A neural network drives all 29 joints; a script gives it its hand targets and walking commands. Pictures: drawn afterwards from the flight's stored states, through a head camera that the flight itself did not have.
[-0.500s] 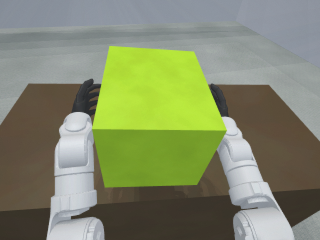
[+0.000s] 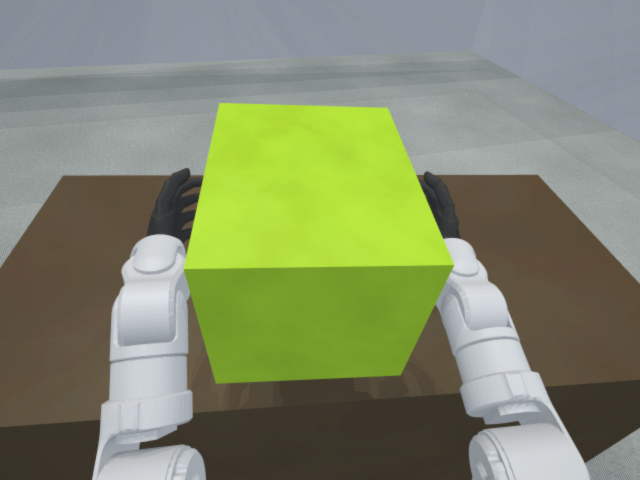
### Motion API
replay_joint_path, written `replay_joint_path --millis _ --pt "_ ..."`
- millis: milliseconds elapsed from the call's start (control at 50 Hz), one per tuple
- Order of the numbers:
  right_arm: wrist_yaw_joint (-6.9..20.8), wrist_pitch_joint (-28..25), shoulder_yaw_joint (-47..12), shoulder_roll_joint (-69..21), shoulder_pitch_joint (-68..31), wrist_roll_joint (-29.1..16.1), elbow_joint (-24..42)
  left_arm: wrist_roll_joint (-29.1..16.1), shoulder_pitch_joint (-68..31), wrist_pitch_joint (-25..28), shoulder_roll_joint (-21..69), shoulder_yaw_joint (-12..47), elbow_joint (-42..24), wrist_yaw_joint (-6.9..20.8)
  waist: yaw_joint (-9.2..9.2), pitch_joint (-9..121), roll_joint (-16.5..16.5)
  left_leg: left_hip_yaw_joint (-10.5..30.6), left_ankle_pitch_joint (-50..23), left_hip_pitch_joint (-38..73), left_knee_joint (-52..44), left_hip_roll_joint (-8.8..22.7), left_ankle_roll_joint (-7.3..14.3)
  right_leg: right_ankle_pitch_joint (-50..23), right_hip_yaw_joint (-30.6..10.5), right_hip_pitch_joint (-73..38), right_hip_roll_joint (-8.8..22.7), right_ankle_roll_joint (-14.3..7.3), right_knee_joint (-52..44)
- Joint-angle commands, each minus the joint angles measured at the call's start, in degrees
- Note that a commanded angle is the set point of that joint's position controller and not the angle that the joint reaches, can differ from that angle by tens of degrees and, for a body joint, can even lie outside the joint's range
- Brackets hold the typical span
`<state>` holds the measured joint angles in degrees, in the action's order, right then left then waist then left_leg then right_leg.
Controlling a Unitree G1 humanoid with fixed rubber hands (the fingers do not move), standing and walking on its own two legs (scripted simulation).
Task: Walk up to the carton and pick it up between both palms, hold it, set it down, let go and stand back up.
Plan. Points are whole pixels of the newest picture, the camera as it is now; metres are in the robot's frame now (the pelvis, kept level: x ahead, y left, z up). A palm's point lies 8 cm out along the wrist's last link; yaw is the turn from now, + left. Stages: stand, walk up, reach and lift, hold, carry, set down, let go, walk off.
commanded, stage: set down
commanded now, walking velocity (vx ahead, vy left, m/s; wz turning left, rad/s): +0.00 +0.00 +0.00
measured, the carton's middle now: (307, 235) +0.38 +0.00 +0.14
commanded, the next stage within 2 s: none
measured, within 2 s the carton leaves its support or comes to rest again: neither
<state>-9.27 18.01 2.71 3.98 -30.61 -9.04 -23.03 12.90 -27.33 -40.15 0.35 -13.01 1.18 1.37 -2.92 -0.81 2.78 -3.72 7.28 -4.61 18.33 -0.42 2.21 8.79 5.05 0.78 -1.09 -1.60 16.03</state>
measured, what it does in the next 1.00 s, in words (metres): stands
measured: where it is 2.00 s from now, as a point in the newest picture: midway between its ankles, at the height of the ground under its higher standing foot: outside the picture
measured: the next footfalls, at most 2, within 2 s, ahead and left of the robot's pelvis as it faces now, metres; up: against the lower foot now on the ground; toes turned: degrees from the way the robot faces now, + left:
none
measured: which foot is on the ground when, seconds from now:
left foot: down 0.00-1.00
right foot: down 0.00-1.00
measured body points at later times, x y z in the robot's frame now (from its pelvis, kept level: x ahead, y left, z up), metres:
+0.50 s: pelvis +0.02 +0.00 +0.00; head +0.00 +0.02 +0.45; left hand +0.38 +0.16 +0.14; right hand +0.37 -0.16 +0.12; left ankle +0.04 +0.09 -0.75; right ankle +0.01 -0.10 -0.75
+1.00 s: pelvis +0.02 +0.01 +0.00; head +0.02 +0.04 +0.45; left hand +0.40 +0.16 +0.11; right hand +0.37 -0.17 +0.10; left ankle +0.04 +0.09 -0.75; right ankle +0.01 -0.10 -0.75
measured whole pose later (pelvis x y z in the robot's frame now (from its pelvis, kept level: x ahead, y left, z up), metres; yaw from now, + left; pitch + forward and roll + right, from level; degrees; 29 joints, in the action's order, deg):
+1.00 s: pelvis +0.02 +0.01 +0.00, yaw +0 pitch -5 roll -1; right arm -9.6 -0.7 7.4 0.1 -23.3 -0.6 -30.8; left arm 12.2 -26.7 -18.6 -0.4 -11.2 19.1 2.7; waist -2.6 -3.3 3.2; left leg -3.9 9.1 -4.7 18.1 -1.1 2.8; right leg 9.5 4.7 0.1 -0.5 -0.6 14.3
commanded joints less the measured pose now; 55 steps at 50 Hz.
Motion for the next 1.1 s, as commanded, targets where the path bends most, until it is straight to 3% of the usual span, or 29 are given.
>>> replay_joint_path --millis 0,40,100,180,240,300,360,400,420,460,560,620,720,820,860,920,940,980,1040,1080 --pt "7.8 -4.5 -19.3 -28.5 -46.1 -3.1 14.6 -7.7 -39.2 3.3 26.0 27.8 -5.6 6.0 -1.49 20.9 -5.8 3.3 -4.5 13.2 -1.9 0.7 -2.4 -2.1 -0.7 4.8 -1.0 2.5 -2.6" --pt "8.7 -5.8 -17.1 -28.1 -47.0 -1.7 13.8 -6.5 -39.0 3.7 26.1 25.6 -3.7 6.8 -0.92 20.9 -5.8 2.9 -1.8 11.8 -2.8 0.8 -2.1 -0.9 -0.3 4.1 -0.6 2.5 -2.4" --pt "8.6 -9.2 -15.6 -28.4 -45.9 1.3 13.3 -4.6 -35.3 6.1 24.9 21.2 0.2 8.6 0.27 21.0 -2.7 1.8 -2.4 11.4 -3.0 0.2 -1.0 -3.2 -0.1 1.3 -0.1 3.3 -2.8" --pt "8.5 -15.2 -13.4 -28.2 -44.1 5.9 11.8 -3.3 -33.5 11.5 24.3 19.5 5.1 9.8 0.44 19.3 -2.2 1.0 -0.7 10.1 -3.8 0.0 -0.8 -3.2 0.3 -0.7 0.3 3.1 -2.9" --pt "8.5 -18.4 -13.5 -28.6 -41.6 8.1 10.0 -1.9 -32.2 14.5 23.8 18.1 7.1 10.2 1.72 17.1 -1.7 0.1 0.4 8.0 -4.9 -0.1 -0.3 -2.6 0.6 -2.9 0.4 3.2 -2.6" --pt "8.1 -20.6 -14.7 -28.1 -39.5 8.6 9.4 -1.7 -30.1 15.8 23.4 19.1 7.8 10.1 2.04 17.7 -1.4 0.0 -2.4 8.5 -4.0 0.0 -0.5 -5.6 0.3 -4.2 0.5 3.0 -2.4" --pt "7.6 -22.3 -15.3 -28.1 -39.3 8.4 10.7 -3.6 -30.8 16.9 24.6 22.3 6.6 9.2 0.68 19.3 -1.5 0.4 -4.4 9.1 -3.0 0.2 -1.0 -6.7 0.6 -3.0 0.2 2.9 -2.2" --pt "7.2 -23.7 -18.0 -28.3 -39.5 7.4 12.6 -4.5 -30.2 18.0 25.6 25.0 4.4 8.6 0.64 22.7 -2.2 0.8 -11.7 11.7 -0.7 0.0 -1.8 -13.7 0.6 -4.0 -0.1 3.0 -1.1" --pt "6.8 -24.0 -19.3 -29.1 -39.7 7.0 13.8 -5.0 -30.7 18.7 25.6 25.6 3.4 8.4 0.75 23.3 -1.3 0.9 -12.7 11.6 -0.2 -0.2 -1.6 -15.5 0.3 -4.4 -0.1 3.4 -1.0" --pt "6.4 -24.9 -21.6 -30.3 -41.0 5.8 17.0 -6.8 -32.1 20.4 27.5 29.5 1.2 7.4 0.13 27.7 -2.6 2.1 -16.2 12.6 1.2 -0.2 -2.4 -19.3 0.2 -4.6 -0.4 3.2 0.0" --pt "5.7 -23.6 -22.2 -29.8 -35.1 5.4 14.1 -6.1 -29.7 21.0 26.7 29.8 1.3 7.0 -0.99 26.0 -3.0 2.5 -16.8 12.9 1.2 -0.2 -3.2 -21.0 -0.2 -4.5 -0.1 3.4 -0.1" --pt "5.3 -23.3 -23.3 -29.2 -33.3 5.1 15.0 -4.9 -26.5 20.4 25.9 28.7 2.0 7.2 0.07 25.4 -3.1 2.6 -19.2 12.7 1.6 -0.3 -3.1 -25.0 -0.5 -6.4 -0.1 3.4 0.3" --pt "5.2 -22.4 -21.0 -28.7 -31.4 5.1 12.4 -4.5 -26.8 19.9 25.4 27.2 3.2 7.9 -0.77 21.7 -3.7 2.7 -16.6 11.8 0.5 -0.2 -3.7 -21.4 -0.3 -4.2 -0.2 3.6 -0.4" --pt "5.6 -24.0 -21.9 -30.1 -34.3 5.7 15.6 -5.3 -28.6 22.5 26.4 27.5 4.7 7.6 0.21 27.3 -2.5 2.8 -18.8 12.7 1.5 0.0 -3.5 -24.0 0.0 -4.8 -0.6 3.5 0.3" --pt "5.9 -24.2 -20.7 -29.8 -32.6 6.4 12.5 -5.0 -28.4 23.7 26.0 27.1 6.9 7.2 0.28 25.2 -3.5 2.8 -18.0 13.2 1.1 0.3 -3.6 -21.0 0.0 -2.8 -0.5 2.9 -0.3" --pt "5.9 -24.3 -17.5 -29.7 -32.3 8.9 8.8 -4.4 -30.2 24.7 25.3 24.8 11.1 8.0 -0.22 22.0 -2.5 2.1 -10.8 11.0 -1.0 0.2 -3.0 -15.6 -0.1 -1.4 0.3 3.4 -1.7" --pt "6.1 -24.3 -16.6 -29.7 -31.4 9.2 6.0 -3.7 -30.4 24.9 26.0 24.0 12.4 8.0 0.11 19.4 -3.8 2.2 -10.1 10.8 -1.6 0.6 -3.4 -13.4 -0.1 -0.6 0.2 3.1 -1.9" --pt "6.4 -25.1 -15.7 -30.1 -33.0 10.0 5.6 -3.4 -31.7 25.5 25.8 22.5 14.3 8.4 0.93 20.9 -2.8 1.8 -9.9 10.3 -1.6 0.5 -3.0 -13.1 -0.1 -0.6 0.3 3.3 -2.1" --pt "6.9 -27.6 -16.9 -31.1 -36.8 9.6 7.7 -4.9 -34.5 28.2 28.0 25.0 14.4 7.2 1.29 27.8 -3.4 1.9 -17.3 13.6 0.9 0.9 -4.0 -16.2 0.6 -0.1 -0.8 2.6 -1.5" --pt "7.0 -27.9 -15.5 -31.5 -36.2 10.8 5.3 -4.7 -35.5 30.0 28.9 25.5 17.0 6.6 0.23 28.7 -4.6 1.9 -16.7 14.4 1.1 1.0 -4.4 -15.3 0.3 1.2 -0.6 2.2 -1.8"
